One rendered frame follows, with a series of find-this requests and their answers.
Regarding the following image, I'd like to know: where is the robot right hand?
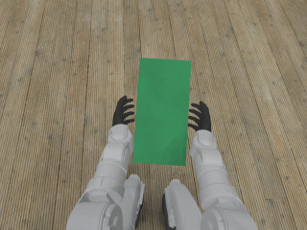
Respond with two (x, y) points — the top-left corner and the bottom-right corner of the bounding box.
(188, 101), (211, 132)

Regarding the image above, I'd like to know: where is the right robot shin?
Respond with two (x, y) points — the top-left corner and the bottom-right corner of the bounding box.
(167, 179), (180, 227)

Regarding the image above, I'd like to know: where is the right robot forearm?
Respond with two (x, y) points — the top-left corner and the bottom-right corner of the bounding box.
(189, 129), (257, 227)

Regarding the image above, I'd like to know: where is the left robot forearm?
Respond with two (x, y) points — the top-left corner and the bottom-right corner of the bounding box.
(65, 124), (134, 230)

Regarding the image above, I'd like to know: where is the robot left hand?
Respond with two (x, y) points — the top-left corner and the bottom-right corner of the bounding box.
(112, 95), (135, 127)

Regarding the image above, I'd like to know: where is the left robot foot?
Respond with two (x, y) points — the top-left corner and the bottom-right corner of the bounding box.
(134, 196), (144, 229)

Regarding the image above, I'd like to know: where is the left robot upper arm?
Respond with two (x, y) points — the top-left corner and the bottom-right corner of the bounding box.
(66, 201), (124, 230)

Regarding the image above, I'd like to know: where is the carton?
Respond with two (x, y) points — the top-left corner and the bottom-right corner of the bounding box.
(132, 57), (192, 166)

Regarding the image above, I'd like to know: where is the right robot upper arm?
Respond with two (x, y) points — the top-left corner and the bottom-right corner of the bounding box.
(200, 206), (258, 230)

